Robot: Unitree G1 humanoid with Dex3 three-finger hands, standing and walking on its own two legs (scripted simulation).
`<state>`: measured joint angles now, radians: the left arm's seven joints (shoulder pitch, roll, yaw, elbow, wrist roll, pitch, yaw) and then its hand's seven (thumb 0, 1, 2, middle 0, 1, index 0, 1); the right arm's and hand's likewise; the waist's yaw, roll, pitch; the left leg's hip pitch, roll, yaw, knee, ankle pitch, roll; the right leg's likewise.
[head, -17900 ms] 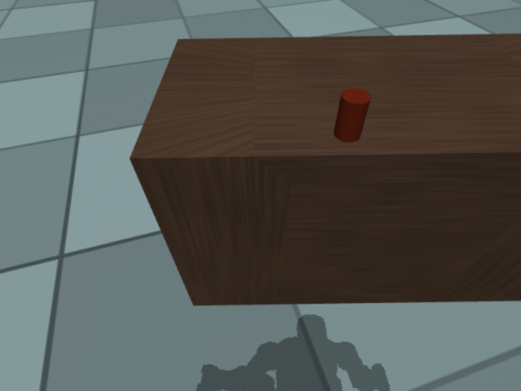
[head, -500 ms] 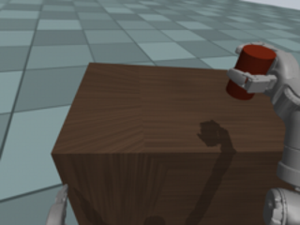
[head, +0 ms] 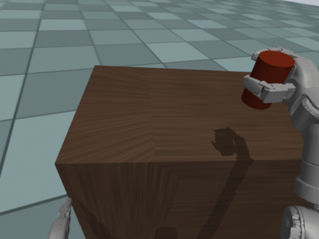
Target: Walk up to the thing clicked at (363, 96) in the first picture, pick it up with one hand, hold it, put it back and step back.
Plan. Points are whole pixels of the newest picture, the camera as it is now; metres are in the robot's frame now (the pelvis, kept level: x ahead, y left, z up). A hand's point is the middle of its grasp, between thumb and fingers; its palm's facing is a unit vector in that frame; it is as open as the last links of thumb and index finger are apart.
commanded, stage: hold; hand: right
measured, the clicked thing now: (265, 81) +0.33 -0.17 +0.31
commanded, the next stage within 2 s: crouch in 0.20 s
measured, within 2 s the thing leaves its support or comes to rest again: neither
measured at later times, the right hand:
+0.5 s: hand (266, 77) +0.34 -0.18 +0.31, palm faces +0.13 +0.99 -0.02, open 8.7 cm
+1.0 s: hand (246, 104) +0.38 -0.19 +0.22, palm faces +0.17 +0.99 -0.01, open 8.7 cm
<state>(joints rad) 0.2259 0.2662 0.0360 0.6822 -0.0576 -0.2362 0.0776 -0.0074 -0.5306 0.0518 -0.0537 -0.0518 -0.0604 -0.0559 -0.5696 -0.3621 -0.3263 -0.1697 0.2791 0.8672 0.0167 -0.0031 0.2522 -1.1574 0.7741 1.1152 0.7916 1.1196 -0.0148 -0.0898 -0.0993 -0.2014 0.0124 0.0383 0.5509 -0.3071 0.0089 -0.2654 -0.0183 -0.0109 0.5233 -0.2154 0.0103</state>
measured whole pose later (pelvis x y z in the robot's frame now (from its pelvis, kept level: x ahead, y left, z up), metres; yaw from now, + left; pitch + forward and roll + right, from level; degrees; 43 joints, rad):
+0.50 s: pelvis +0.00 +0.00 +0.00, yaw +0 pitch -3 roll +0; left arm 0.25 0.28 0.07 0.67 -0.06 -0.23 0.08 -0.01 -0.52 0.05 -0.05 -0.05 -0.06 -0.05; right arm -0.61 -0.37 -0.34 -0.09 0.27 0.86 0.02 0.00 0.26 -1.16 0.77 1.12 0.79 1.12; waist -0.01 -0.08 -0.09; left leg -0.19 0.02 0.04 0.55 -0.30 0.01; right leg -0.26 -0.02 -0.01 0.52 -0.21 0.01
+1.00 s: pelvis +0.00 +0.00 +0.00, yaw +1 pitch -1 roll +0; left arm 0.25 0.23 0.02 0.69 -0.03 -0.26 0.13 -0.01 -0.51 0.05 -0.06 -0.06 -0.07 -0.05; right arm -0.50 -0.31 -0.27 0.14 0.20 0.48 -0.02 0.00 0.28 -1.19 0.78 1.13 0.80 1.13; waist 0.01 -0.05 -0.04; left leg -0.23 0.00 0.02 0.55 -0.30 0.00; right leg -0.30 -0.03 -0.02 0.54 -0.22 0.01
